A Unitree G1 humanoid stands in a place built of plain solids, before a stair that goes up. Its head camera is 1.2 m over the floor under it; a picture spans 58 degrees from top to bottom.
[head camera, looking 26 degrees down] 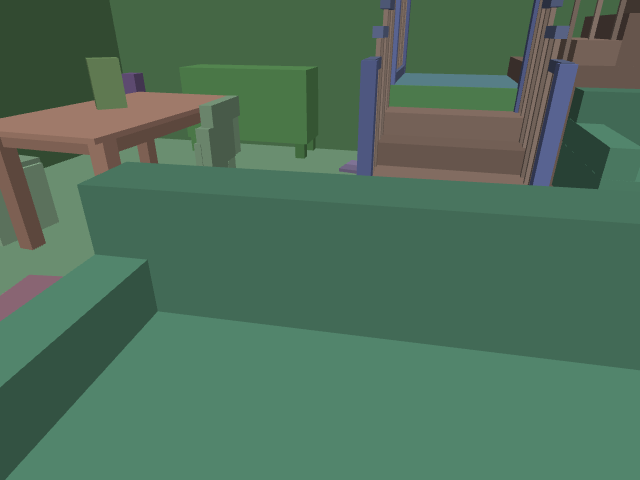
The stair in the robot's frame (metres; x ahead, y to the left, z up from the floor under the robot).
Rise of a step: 0.16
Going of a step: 0.28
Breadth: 1.05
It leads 15 degrees to the right of straight ahead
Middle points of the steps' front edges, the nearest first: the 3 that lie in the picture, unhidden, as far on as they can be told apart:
2.93 -0.88 0.48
3.20 -0.95 0.64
3.47 -1.02 0.81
